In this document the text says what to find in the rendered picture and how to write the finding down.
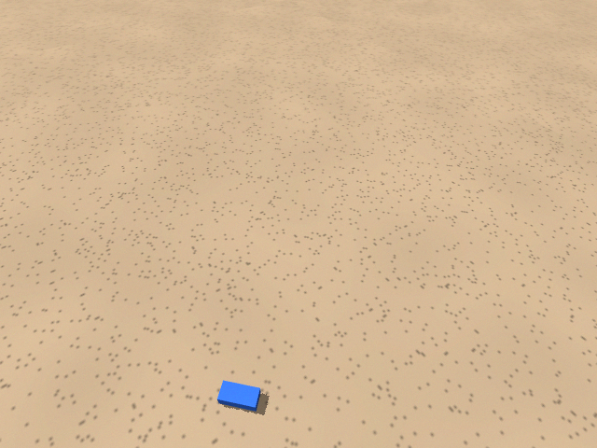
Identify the small box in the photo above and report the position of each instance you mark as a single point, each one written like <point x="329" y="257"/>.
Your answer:
<point x="238" y="395"/>

